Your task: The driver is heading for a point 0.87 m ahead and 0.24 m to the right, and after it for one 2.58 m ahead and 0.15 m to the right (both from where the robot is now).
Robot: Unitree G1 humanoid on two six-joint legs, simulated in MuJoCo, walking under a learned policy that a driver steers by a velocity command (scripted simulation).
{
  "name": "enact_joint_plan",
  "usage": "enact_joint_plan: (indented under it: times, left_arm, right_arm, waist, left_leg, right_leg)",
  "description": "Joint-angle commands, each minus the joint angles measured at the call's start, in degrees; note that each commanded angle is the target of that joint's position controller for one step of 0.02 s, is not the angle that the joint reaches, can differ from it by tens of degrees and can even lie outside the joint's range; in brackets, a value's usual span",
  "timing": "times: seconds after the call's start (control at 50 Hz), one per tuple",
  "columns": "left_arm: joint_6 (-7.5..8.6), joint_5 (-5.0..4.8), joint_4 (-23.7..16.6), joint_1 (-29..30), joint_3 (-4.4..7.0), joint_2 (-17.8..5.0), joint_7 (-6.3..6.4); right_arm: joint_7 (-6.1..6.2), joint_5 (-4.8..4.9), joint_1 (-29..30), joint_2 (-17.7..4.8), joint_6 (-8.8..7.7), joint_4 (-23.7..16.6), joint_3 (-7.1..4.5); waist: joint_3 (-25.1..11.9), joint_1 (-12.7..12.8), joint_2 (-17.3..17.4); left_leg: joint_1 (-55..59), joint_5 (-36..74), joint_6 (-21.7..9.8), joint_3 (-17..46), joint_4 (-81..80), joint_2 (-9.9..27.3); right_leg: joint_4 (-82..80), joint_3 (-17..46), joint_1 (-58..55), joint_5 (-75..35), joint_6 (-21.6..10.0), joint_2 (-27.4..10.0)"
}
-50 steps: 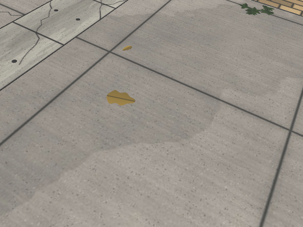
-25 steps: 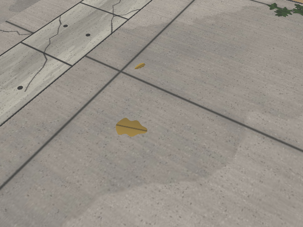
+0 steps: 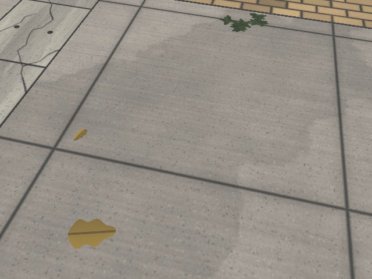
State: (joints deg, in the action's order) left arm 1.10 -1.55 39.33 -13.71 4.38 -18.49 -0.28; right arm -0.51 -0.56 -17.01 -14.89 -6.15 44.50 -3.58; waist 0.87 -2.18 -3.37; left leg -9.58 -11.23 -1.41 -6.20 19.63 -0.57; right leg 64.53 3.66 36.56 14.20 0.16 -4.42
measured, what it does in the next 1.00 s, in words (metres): walks ahead, turning right: right foot, then left foot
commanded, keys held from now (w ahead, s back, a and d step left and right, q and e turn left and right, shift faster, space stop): w+e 0.72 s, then w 0.28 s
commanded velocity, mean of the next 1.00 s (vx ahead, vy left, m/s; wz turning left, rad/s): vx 0.50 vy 0.00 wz -0.52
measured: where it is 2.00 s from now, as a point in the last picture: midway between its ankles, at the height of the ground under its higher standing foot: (274, 164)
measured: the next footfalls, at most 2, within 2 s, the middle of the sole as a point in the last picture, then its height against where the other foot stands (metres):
right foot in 0.28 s outside the picture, level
left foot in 0.80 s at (202, 241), level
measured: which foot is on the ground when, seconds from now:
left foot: down 0.00-0.30, up 0.32-0.78, down 0.80-1.00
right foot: up 0.00-0.26, down 0.28-0.80, up 0.82-1.00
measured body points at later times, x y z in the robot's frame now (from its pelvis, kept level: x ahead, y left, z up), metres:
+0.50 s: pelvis +0.25 -0.09 +0.00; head +0.29 -0.12 +0.45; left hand +0.43 +0.14 -0.10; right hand +0.34 -0.40 -0.10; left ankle +0.34 +0.08 -0.66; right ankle +0.26 -0.16 -0.74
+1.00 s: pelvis +0.53 -0.14 +0.00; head +0.56 -0.14 +0.45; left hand +0.79 +0.03 -0.11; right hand +0.46 -0.41 -0.11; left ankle +0.60 -0.06 -0.74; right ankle +0.46 -0.26 -0.67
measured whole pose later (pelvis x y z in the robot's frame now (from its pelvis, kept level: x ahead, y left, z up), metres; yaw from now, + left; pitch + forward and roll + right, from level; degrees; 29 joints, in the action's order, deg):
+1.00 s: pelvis +0.53 -0.14 +0.00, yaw -31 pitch +1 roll +1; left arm 2.6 -0.7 39.8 -14.5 3.0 -16.9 0.2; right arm -1.4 -0.2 -16.9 -15.0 -5.8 45.4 -3.2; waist 1.0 -1.9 -2.7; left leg -12.5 -9.8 -2.6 -0.6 21.2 -3.2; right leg 62.0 3.7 30.6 18.5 -1.0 -1.9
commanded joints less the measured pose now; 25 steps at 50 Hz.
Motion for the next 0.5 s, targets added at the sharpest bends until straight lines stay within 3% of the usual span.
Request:
enact_joint_plan:
  times: [0.02, 0.1, 0.16, 0.2, 0.24, 0.26, 0.28, 0.3, 0.32, 0.34, 0.36, 0.38, 0.4, 0.42, 0.5]
  left_arm:
    - [0.15, 0.32, -4.6, 0.7, 0.01, -0.7, -0.37]
    - [0.78, 0.36, -6.6, 7.7, -0.60, 0.3, -1.87]
    - [0.79, 0.14, -8.7, 12.1, -0.69, 0.1, -2.83]
    - [0.67, 0.19, -9.9, 13.1, -0.34, -0.8, -3.28]
    - [0.28, 0.53, -9.8, 9.6, 0.80, -2.8, -3.23]
    - [0.05, 0.51, -8.2, 2.8, 2.08, -4.8, -2.98]
    - [-0.32, 0.34, -5.4, -7.4, 4.09, -8.3, -2.15]
    - [-0.80, -0.23, -4.1, -12.6, 5.27, -13.7, -0.85]
    - [0.48, 0.09, -6.7, -9.9, 4.86, -16.7, -1.40]
    - [1.45, 0.27, -6.8, -9.9, 3.46, -11.0, -2.08]
    - [2.17, 0.54, -6.1, -8.1, 2.76, -9.1, -2.08]
    - [2.48, 0.51, -6.5, -4.3, 2.22, -7.6, -2.01]
    - [2.52, 0.76, -7.0, -1.2, 1.72, -6.0, -1.81]
    - [2.54, 1.36, -7.7, 0.3, 1.39, -5.5, -1.52]
    - [3.00, 1.00, -5.9, -1.6, 1.65, -6.5, -0.16]
  right_arm:
    - [0.49, -0.02, 3.0, -8.3, -1.01, -2.8, -2.11]
    - [1.00, 0.40, 2.0, -10.3, -0.11, -1.4, -2.54]
    - [1.03, 1.26, 0.0, -11.9, 0.70, -0.1, -3.04]
    - [0.98, 1.92, -0.3, -12.9, 1.39, 0.5, -3.45]
    - [1.22, 2.49, 0.3, -14.8, 2.05, 0.4, -4.03]
    - [1.33, 2.83, 1.1, -15.2, 2.51, 0.2, -4.14]
    - [1.52, 2.63, 0.6, -13.6, 2.55, -0.1, -3.49]
    - [1.28, -0.47, -1.8, -7.2, 2.13, -1.6, -1.35]
    - [0.62, -0.05, -4.1, -4.5, 0.17, -5.0, 0.14]
    - [0.08, 2.23, 3.8, -10.9, -1.31, -5.7, -1.26]
    - [-0.06, 3.12, 6.7, -11.0, -2.01, -6.9, -1.21]
    - [0.56, 1.88, 6.4, -10.0, -2.11, -6.0, -0.98]
    - [0.92, 0.55, 5.8, -10.3, -1.79, -5.6, -1.32]
    - [0.78, 0.28, 4.7, -10.3, -1.12, -5.4, -1.50]
    - [0.92, -0.64, 7.2, -7.6, 0.58, -5.9, -0.91]
  waist:
    - [0.6, 1.3, 7.3]
    - [2.4, -1.2, 6.6]
    - [4.2, -2.4, 6.6]
    - [4.3, -1.9, 7.0]
    - [0.9, 1.2, 8.9]
    - [-2.9, 5.4, 8.5]
    - [-8.2, 10.2, 6.5]
    - [-12.2, 9.1, -7.1]
    - [-22.2, 4.8, -14.5]
    - [-19.4, 9.1, -3.9]
    - [-11.6, 7.9, -2.7]
    - [-7.5, 5.0, 3.0]
    - [-5.6, 2.8, 2.8]
    - [-5.0, 1.4, 1.2]
    - [-3.1, 1.3, 1.7]
  left_leg:
    - [4.3, 13.7, -9.6, 9.2, -10.7, 16.4]
    - [6.0, 14.3, -8.0, 2.2, -10.7, 15.6]
    - [9.4, 14.3, -6.9, -0.3, -9.9, 16.8]
    - [12.3, 20.1, -6.0, -1.9, -7.2, 17.7]
    - [13.7, 39.6, -4.8, -4.2, 1.2, 17.4]
    - [12.5, 46.9, -3.8, -5.9, 10.9, 16.0]
    - [5.0, 43.9, -1.8, -7.1, 24.6, 13.6]
    - [-13.0, 2.1, 1.0, -6.7, 44.4, 9.0]
    - [-31.4, -24.7, 3.1, 5.9, 60.1, -1.7]
    - [-37.4, -19.8, 2.0, 12.3, 62.3, 1.5]
    - [-39.0, -14.3, 0.8, 11.2, 58.8, 3.4]
    - [-35.6, -9.9, 0.8, 11.3, 54.2, 6.0]
    - [-31.5, -7.4, 1.3, 11.5, 49.6, 7.5]
    - [-28.1, -5.6, 1.7, 11.7, 47.9, 8.1]
    - [-27.3, 0.3, 4.8, 9.8, 38.6, 6.7]
  right_leg:
    - [-5.4, 2.4, 6.2, -6.2, 0.7, -2.6]
    - [-18.0, -1.3, 3.8, -14.8, -0.2, -1.9]
    - [-23.5, -3.8, 3.0, -13.0, -1.8, -1.4]
    - [-25.9, -5.6, 1.6, -8.7, -3.6, -0.2]
    - [-26.9, -9.1, -6.0, -2.9, -6.1, 3.6]
    - [-29.3, -10.8, -15.1, -3.2, -7.8, 6.6]
    - [-31.9, -9.8, -30.8, -6.5, -10.0, 8.7]
    - [-32.2, 9.3, -46.8, -11.4, -14.1, -3.9]
    - [-44.1, 43.8, -59.4, 6.1, -25.8, -14.9]
    - [-49.0, 41.4, -57.2, 8.9, -22.1, -14.4]
    - [-48.8, 33.5, -50.1, 5.2, -19.9, -12.5]
    - [-48.3, 26.9, -41.5, -1.8, -17.9, -10.0]
    - [-48.6, 22.0, -35.1, -8.1, -16.9, -7.8]
    - [-49.8, 19.8, -31.0, -11.5, -16.6, -6.4]
    - [-51.6, 13.9, -25.2, -20.4, -17.1, -3.9]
